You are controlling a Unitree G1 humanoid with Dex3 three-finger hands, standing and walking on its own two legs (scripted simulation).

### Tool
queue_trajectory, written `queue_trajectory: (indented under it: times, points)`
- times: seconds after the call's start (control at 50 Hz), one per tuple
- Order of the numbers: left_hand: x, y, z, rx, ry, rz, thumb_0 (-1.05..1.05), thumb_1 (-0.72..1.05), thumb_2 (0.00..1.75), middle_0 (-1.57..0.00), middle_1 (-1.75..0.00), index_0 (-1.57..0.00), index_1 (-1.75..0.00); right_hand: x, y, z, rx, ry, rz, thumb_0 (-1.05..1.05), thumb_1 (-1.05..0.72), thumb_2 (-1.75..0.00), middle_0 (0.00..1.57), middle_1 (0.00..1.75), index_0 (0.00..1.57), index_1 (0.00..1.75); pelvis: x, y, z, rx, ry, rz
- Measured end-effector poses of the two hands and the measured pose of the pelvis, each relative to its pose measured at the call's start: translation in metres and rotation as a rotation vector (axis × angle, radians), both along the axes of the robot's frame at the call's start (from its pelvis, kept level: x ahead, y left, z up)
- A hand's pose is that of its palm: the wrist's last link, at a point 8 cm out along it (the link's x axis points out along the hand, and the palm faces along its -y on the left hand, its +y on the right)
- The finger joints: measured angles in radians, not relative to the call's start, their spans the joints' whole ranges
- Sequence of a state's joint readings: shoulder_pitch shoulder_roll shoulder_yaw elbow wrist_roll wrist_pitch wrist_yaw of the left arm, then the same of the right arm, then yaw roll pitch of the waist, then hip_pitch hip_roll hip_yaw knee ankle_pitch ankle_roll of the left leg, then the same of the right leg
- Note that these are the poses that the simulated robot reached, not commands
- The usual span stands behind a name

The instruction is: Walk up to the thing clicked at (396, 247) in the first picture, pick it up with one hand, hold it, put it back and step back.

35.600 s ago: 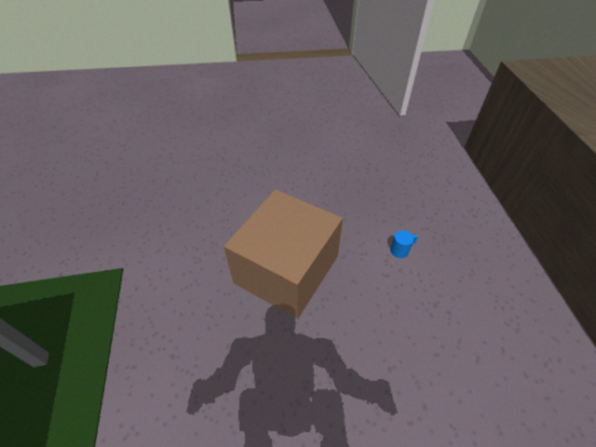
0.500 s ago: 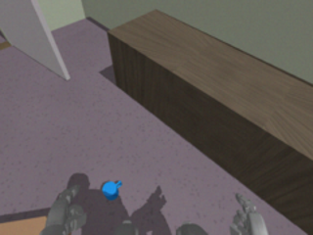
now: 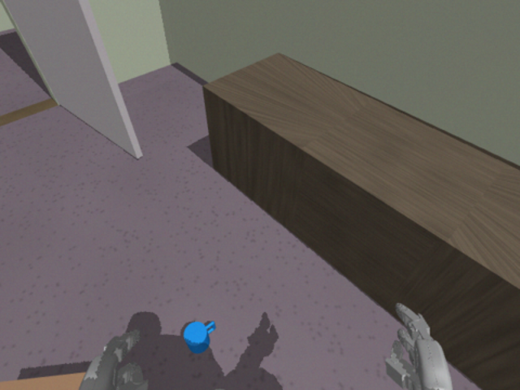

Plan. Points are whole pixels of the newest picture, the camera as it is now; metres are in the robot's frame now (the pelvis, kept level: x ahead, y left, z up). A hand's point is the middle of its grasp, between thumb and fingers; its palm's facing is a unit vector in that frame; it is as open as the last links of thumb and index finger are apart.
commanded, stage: home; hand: left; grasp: from above
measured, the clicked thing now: (201, 334) +0.43 +0.20 -0.67
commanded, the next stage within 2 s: stand in 1.66 s
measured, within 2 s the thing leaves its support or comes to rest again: neither
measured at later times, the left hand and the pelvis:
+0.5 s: hand (149, 386) +0.16 +0.17 -0.05, palm faces +0.04 -0.98 -0.20, open 7.4 cm; pelvis +0.00 +0.00 +0.00, yaw +0 degrees
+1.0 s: hand (149, 382) +0.17 +0.17 -0.05, palm faces +0.03 -0.98 -0.21, open 7.4 cm; pelvis +0.00 +0.00 +0.00, yaw +0 degrees
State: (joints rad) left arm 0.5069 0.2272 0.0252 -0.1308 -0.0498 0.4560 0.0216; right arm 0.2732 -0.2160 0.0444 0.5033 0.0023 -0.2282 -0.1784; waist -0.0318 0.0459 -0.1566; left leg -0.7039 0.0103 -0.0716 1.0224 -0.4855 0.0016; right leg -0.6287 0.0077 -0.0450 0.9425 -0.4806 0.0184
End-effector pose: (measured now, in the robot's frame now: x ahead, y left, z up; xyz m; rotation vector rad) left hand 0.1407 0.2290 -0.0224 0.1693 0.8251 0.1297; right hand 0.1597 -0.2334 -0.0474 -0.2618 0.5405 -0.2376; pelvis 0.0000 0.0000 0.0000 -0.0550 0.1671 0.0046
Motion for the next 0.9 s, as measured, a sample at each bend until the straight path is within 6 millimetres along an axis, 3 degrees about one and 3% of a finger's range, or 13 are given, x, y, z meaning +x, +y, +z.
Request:
queue_trajectory:
  times: [0.36,0.9]
  points:
    - [0.003,-0.005,0.001,0.007,-0.005,-0.012,0.01,0.91,0.9,-0.2,-0.3,-0.2,-0.3,-0.022,-0.009,-0.012,0.006,0.055,-0.042,0.01,-0.9,-0.9,0.21,0.3,0.2,0.3,-0.001,-0.003,0.0,0.005,0.0,-0.008]
    - [0.007,-0.006,0.0,0.003,-0.005,-0.012,0.01,0.91,0.9,-0.2,-0.3,-0.2,-0.3,-0.009,-0.011,-0.008,-0.001,0.033,-0.034,0.01,-0.9,-0.9,0.21,0.3,0.2,0.3,0.004,-0.005,-0.001,0.006,0.003,-0.007]
